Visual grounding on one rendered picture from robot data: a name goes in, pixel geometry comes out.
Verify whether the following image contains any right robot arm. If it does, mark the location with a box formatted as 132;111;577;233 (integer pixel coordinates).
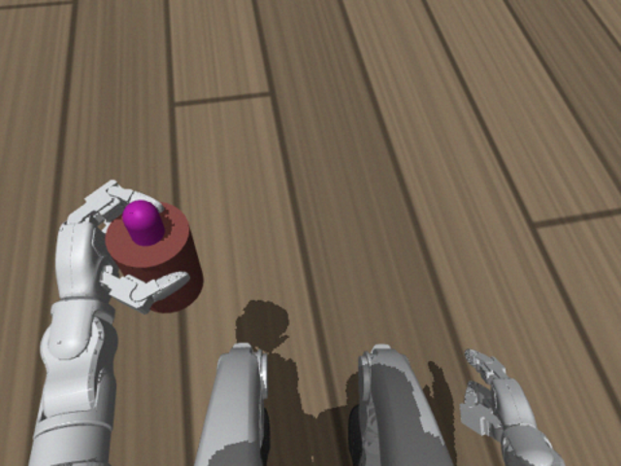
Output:
501;425;566;466

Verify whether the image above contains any bottle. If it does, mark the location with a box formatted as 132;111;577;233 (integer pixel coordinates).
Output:
106;200;204;314

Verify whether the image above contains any left robot hand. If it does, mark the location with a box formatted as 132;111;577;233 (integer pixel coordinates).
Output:
55;180;190;315

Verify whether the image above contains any left robot arm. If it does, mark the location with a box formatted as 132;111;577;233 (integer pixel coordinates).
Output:
28;297;118;466

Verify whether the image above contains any right robot hand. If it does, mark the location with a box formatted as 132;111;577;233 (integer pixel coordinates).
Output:
460;349;538;442

